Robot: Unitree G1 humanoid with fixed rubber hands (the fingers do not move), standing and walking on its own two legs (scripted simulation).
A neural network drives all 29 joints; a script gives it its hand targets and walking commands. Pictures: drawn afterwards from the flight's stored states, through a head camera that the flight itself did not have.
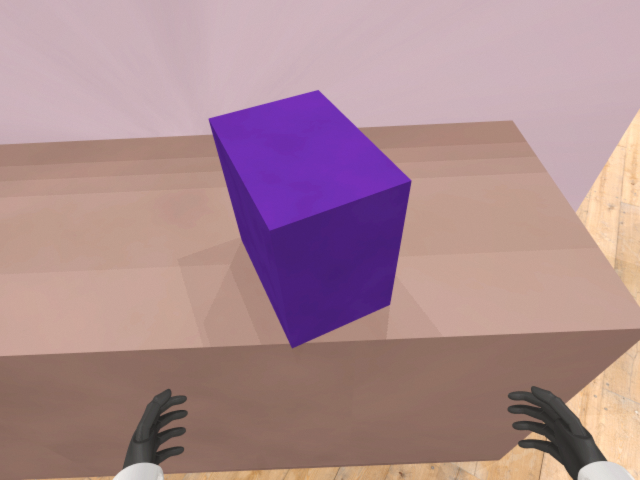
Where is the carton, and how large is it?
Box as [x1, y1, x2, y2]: [209, 90, 410, 347]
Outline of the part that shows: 318,90 209,118 209,122 241,239 292,347 389,304 410,186 410,180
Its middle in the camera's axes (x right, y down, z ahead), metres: -0.02 -0.04 +0.57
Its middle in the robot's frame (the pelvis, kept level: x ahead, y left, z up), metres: +0.45 +0.05 +0.08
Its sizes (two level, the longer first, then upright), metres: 0.240 0.166 0.245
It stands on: a pedestal, 0.74 m high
